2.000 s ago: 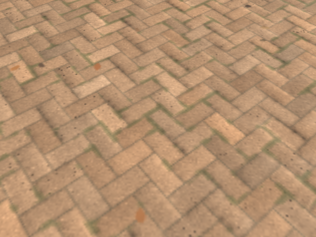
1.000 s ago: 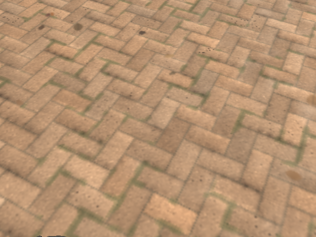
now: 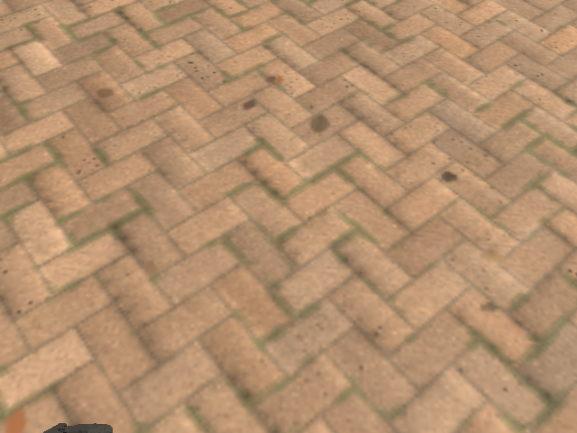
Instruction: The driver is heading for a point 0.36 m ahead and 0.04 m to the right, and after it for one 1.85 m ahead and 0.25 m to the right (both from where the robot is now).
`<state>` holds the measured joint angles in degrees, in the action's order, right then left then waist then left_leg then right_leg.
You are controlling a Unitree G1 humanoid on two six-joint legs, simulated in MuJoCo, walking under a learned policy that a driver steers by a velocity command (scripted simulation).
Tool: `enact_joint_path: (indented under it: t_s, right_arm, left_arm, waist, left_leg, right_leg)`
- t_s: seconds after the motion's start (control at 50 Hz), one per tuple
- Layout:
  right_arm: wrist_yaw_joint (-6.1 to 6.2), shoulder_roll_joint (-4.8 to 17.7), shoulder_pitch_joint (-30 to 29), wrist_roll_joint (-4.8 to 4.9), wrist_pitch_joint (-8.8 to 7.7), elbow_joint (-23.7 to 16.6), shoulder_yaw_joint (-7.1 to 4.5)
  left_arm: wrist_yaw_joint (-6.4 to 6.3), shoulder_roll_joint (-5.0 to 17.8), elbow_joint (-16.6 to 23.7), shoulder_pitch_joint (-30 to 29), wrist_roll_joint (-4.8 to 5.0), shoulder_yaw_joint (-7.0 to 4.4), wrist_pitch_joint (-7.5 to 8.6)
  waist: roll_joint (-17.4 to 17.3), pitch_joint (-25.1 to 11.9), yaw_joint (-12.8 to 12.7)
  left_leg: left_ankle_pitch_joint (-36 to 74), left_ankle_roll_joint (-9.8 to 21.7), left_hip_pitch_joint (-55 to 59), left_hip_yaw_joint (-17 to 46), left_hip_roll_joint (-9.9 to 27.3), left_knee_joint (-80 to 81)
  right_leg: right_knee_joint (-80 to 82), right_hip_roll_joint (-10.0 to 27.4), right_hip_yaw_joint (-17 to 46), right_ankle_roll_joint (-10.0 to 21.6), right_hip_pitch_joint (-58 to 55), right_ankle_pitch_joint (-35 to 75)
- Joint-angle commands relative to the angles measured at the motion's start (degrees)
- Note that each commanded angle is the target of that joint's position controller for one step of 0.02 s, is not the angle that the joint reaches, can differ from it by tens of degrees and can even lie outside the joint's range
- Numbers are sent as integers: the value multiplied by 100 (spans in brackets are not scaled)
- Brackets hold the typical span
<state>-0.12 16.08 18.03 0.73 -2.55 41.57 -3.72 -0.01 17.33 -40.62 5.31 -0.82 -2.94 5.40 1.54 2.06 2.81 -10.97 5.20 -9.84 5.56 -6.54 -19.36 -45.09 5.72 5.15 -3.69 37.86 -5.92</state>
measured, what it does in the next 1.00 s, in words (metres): walks ahead: right foot, then left foot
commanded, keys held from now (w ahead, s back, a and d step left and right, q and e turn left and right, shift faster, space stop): w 0.18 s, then no key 0.82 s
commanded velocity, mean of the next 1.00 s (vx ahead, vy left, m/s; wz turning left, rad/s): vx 0.21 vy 0.00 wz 0.11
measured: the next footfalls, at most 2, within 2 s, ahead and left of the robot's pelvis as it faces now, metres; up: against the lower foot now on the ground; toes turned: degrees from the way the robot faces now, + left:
right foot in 0.18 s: +0.29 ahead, -0.15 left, +0.00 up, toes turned +4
left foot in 0.60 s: +0.34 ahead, +0.10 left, +0.00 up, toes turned +3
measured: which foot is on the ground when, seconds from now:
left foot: down 0.00-0.20, up 0.22-0.58, down 0.60-1.00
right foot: up 0.00-0.16, down 0.18-1.00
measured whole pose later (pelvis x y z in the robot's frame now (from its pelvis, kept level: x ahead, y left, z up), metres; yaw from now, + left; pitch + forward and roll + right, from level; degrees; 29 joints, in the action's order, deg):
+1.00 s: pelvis +0.29 -0.03 -0.01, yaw +4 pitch -1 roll +0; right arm 1.0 13.2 8.1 -0.3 0.1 47.4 -2.8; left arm -0.8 15.1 -55.3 9.1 -0.3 -1.1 -0.7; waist -0.2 2.2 -0.9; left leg -14.5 0.2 -14.8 1.7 -0.5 -30.5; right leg -28.2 0.1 -0.5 -0.2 7.1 -19.8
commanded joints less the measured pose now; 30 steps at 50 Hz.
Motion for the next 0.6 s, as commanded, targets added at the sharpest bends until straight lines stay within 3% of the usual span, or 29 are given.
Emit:
enact_joint_path:
  t_s: [0.02, 0.08, 0.12, 0.16, 0.18, 0.2, 0.22, 0.24, 0.26, 0.28, 0.3, 0.34, 0.4, 0.46, 0.54, 0.58, 0.6]
  right_arm:
    - [81, 937, -6, 25, -72, -318, -249]
    - [67, 902, 296, 48, -64, -139, -230]
    - [72, 923, 350, 25, -43, -81, -238]
    - [71, 920, 239, 16, -5, -75, -240]
    - [62, 770, 210, -7, -1, -104, -184]
    - [80, 550, 197, -100, 3, -240, -78]
    - [93, 174, 1088, 27, -62, -233, 26]
    - [106, 618, 1018, 28, -87, -117, -33]
    - [112, 900, 420, 59, -68, -190, -123]
    - [136, 876, 47, 0, -33, -271, -115]
    - [140, 820, -170, -81, -3, -349, -126]
    - [130, 541, -26, -76, 89, -315, -95]
    - [166, 221, -25, -78, 183, -283, 6]
    - [178, 278, -265, -74, 238, -255, 7]
    - [174, 372, -670, -94, 299, -298, -40]
    - [178, 399, -719, -167, 275, -295, -56]
    - [209, 613, -756, -208, 261, -345, -95]
  left_arm:
    - [68, 224, 361, -412, 47, -10, 87]
    - [146, 378, 468, -692, 104, -49, 150]
    - [176, 512, 498, -652, 99, -101, 185]
    - [164, 619, 399, -195, 90, -169, 214]
    - [133, 797, 247, 402, 49, -264, 232]
    - [103, 1109, 181, 1219, -61, -334, 247]
    - [140, 1525, -51, 1677, -107, -461, 172]
    - [185, 981, -52, 1725, 84, -325, 148]
    - [174, 702, 32, 1345, 86, -230, 124]
    - [173, 559, 101, 962, 22, -157, 88]
    - [183, 428, 76, 714, 17, -102, 69]
    - [186, 243, -15, 517, -18, -18, 74]
    - [138, 460, -188, 365, -20, -64, 27]
    - [86, 625, -329, 381, 34, -104, -93]
    - [85, 562, -530, 391, 69, -53, -207]
    - [87, 420, -625, 417, 118, 13, -236]
    - [87, 291, -665, 582, 38, 63, -218]
  waist:
    - [-581, -232, 95]
    - [-641, -149, 206]
    - [-721, -116, 131]
    - [-836, -203, -167]
    - [-733, -612, -450]
    - [-213, -1413, -791]
    - [1590, -2106, -505]
    - [1201, -1959, -639]
    - [597, -1258, -717]
    - [120, -958, -594]
    - [15, -660, -458]
    - [313, -644, -190]
    - [505, -811, -85]
    - [490, -979, -188]
    - [395, -698, -271]
    - [253, -547, -175]
    - [-33, -609, -263]
  left_leg:
    - [1001, 777, -582, 712, 1159, 624]
    - [729, 710, -31, 1030, 1442, 340]
    - [863, 636, 380, 1289, 1661, 77]
    - [1639, 499, 552, 1314, 1636, -376]
    - [2238, 351, 453, 1095, 1332, -1125]
    - [1542, 82, -204, 715, 920, -2680]
    - [-1455, -420, -2203, 168, 1, -4716]
    - [-2413, -501, -2853, 609, 136, -5400]
    - [-2072, -543, -3022, 627, 325, -5647]
    - [-1778, -602, -2845, 382, 551, -5498]
    - [-1608, -653, -2718, 229, 741, -5117]
    - [-1350, -711, -2036, 82, 966, -4306]
    - [-928, -860, -1413, -155, 949, -3052]
    - [-51, -863, -864, -273, 894, -2196]
    - [274, -711, -524, -287, 879, -1351]
    - [1069, -522, 16, -264, 890, -393]
    - [2088, -391, 424, 114, 1255, -367]
  right_leg:
    - [1002, -360, -341, -47, -960, 1262]
    - [1445, -371, -219, 131, -900, 1182]
    - [1616, -381, -201, 311, -900, 717]
    - [1863, -489, -381, 544, -1460, 343]
    - [1900, -424, -366, 746, -2366, 439]
    - [1720, 449, 527, 1122, -3760, 1070]
    - [2085, 1612, 2923, 2144, -5572, 875]
    - [2466, 1738, 3582, 2150, -5545, 526]
    - [2410, 1563, 2676, 1936, -4889, 1094]
    - [2374, 1311, 1911, 1792, -4243, 2029]
    - [2407, 1124, 1415, 1753, -3679, 2907]
    - [2578, 740, 775, 1606, -3082, 3535]
    - [2682, 596, 253, 1690, -2770, 4133]
    - [2743, 544, 20, 1614, -2699, 3737]
    - [2700, 555, 144, 1516, -2615, 2160]
    - [2528, 334, 170, 1195, -2444, 1039]
    - [2339, 120, 102, 930, -2266, 396]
